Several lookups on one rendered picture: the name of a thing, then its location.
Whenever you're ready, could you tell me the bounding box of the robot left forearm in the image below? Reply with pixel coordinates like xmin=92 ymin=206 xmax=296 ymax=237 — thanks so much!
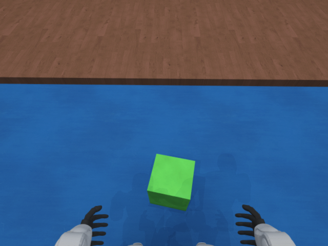
xmin=55 ymin=224 xmax=92 ymax=246

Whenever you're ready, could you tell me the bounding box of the right robot hand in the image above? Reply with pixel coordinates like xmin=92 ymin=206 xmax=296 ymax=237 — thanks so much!
xmin=235 ymin=204 xmax=265 ymax=246

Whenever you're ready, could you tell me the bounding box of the left robot hand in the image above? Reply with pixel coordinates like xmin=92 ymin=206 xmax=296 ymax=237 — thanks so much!
xmin=81 ymin=206 xmax=109 ymax=246

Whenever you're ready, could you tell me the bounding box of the carton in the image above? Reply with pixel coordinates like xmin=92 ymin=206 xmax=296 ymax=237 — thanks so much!
xmin=147 ymin=154 xmax=195 ymax=211

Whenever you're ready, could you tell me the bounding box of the robot right forearm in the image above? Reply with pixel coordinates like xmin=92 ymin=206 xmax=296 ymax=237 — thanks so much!
xmin=254 ymin=223 xmax=296 ymax=246

